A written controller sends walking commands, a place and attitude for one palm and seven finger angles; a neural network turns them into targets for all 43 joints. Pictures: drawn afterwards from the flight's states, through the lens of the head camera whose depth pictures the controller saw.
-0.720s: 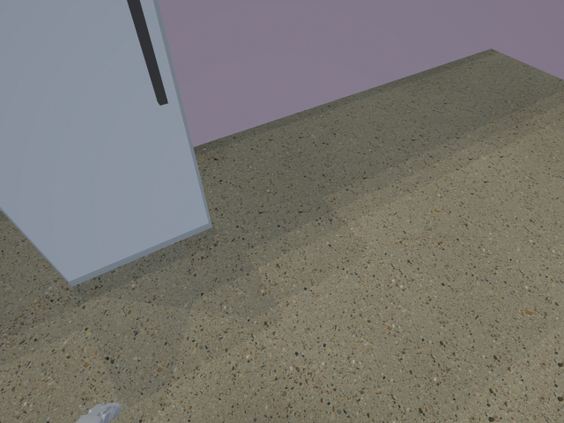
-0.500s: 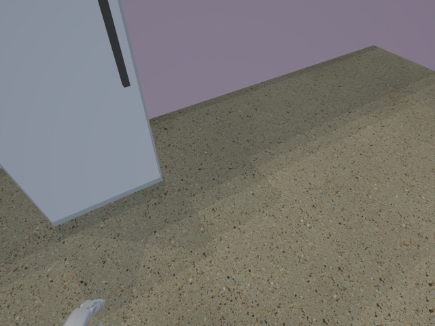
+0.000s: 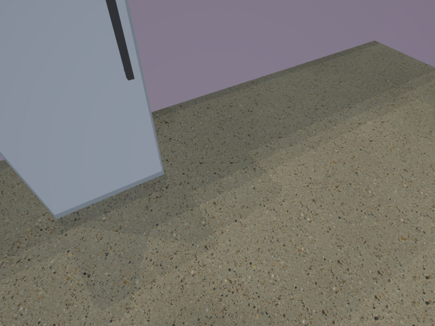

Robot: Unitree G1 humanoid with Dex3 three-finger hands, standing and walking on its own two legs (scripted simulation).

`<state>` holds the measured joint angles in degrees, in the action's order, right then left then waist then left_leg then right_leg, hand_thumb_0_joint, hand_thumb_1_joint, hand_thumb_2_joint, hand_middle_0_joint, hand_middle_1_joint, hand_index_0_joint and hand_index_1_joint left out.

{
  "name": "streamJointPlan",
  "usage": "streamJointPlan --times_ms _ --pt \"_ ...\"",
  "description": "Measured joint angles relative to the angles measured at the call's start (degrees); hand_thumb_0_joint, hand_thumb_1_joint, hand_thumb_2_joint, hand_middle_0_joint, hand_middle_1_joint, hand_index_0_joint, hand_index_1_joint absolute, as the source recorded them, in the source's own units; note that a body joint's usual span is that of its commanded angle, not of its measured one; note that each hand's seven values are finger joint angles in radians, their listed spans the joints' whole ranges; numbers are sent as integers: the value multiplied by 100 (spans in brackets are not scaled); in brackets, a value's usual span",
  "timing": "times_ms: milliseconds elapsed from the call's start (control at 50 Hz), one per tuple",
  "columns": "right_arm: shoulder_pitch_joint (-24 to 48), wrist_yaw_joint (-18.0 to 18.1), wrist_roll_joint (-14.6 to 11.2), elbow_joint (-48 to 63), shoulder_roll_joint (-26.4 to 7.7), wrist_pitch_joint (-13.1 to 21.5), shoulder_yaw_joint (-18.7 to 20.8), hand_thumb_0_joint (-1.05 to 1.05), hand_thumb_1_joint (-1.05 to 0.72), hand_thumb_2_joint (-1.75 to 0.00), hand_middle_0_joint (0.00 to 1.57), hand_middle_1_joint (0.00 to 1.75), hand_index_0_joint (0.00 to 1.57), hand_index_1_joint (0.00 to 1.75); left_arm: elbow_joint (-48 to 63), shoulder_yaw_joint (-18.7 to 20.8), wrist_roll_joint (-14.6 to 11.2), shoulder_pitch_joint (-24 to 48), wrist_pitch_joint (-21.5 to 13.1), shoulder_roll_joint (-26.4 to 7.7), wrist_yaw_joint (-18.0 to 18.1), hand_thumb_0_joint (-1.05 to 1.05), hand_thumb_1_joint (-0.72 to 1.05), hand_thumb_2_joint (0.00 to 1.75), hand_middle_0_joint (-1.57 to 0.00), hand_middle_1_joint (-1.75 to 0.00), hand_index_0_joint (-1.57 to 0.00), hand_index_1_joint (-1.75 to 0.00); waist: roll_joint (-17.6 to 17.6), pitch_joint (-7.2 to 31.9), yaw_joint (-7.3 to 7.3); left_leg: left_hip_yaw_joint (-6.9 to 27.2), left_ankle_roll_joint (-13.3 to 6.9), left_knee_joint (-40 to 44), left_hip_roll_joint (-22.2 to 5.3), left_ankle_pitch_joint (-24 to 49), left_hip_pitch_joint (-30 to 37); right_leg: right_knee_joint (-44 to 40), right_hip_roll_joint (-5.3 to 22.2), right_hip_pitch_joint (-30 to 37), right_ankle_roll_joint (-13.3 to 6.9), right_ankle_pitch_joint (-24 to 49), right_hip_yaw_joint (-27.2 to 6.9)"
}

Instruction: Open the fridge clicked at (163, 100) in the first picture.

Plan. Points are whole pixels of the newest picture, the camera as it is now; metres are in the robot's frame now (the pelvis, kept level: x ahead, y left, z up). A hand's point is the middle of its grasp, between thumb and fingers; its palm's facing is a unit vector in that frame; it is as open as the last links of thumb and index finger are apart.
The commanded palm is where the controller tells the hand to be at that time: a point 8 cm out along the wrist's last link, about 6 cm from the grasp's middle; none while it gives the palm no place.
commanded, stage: stand and wait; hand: right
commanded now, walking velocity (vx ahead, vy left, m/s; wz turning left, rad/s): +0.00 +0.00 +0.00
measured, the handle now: (110, 5) +0.95 +0.40 +0.18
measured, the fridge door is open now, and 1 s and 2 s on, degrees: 0 0 0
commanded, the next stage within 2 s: look at it before walking up in 0.10 s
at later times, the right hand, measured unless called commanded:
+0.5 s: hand out of the picture +0.08 -0.23 -0.16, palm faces -0.03 +0.95 -0.32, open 7.4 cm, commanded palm none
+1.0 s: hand out of the picture +0.06 -0.22 -0.17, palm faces -0.04 +0.96 -0.27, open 7.4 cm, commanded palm none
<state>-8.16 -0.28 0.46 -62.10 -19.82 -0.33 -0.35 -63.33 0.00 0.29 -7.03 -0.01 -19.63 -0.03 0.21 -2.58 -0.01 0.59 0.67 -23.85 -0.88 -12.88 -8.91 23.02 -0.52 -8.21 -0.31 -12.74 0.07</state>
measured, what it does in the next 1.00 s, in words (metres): stands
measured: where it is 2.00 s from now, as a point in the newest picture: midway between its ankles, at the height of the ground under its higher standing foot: outside the picture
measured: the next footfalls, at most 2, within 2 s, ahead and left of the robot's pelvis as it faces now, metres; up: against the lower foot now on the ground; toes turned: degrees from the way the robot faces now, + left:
right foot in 1.64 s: +0.37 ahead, -0.06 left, +0.00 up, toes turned +11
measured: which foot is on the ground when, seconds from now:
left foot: down 0.00-1.00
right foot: down 0.00-1.00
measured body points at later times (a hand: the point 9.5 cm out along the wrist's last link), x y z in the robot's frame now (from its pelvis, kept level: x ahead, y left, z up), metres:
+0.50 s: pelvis +0.00 +0.01 +0.00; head +0.00 +0.01 +0.45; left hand +0.08 +0.30 -0.13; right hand +0.08 -0.28 -0.13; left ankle +0.00 +0.13 -0.74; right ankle +0.00 -0.12 -0.74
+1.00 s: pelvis +0.02 +0.00 +0.00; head +0.01 +0.00 +0.45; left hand +0.08 +0.28 -0.14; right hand +0.07 -0.27 -0.15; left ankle +0.00 +0.13 -0.74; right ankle +0.00 -0.12 -0.74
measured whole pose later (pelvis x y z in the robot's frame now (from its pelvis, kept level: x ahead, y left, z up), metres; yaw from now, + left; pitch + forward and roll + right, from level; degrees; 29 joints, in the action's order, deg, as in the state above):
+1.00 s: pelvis +0.02 +0.00 +0.00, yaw +2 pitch -1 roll +0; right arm -12.4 -0.8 1.0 -61.8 -16.7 -1.4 0.2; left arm -62.9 -0.3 1.0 -9.1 0.3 -16.1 0.0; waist 0.2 -0.2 1.0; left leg 2.3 -0.3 -26.4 1.0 -15.5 -9.8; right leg 26.8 1.4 -8.8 0.3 -16.8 1.9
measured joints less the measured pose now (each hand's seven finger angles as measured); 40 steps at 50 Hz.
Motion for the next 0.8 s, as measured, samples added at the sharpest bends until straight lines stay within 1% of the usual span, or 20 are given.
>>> streamJointPlan --times_ms 420,800 --pt "122 -7 6 18 79 62 -15 1 -91 -89 21 30 20 30 -39 -19 4 80 -28 63 -11 1 91 90 -21 -30 -20 -30 5 58 -14 -20 -78 125 87 96 15 -122 89 18 84 91 -19" --pt "58 -4 3 -42 45 49 -3 1 -91 -89 21 30 20 30 -69 -30 -8 84 -28 70 2 1 91 90 -21 -30 -20 -30 33 0 8 -22 -63 224 79 104 84 -194 81 72 72 85 -21"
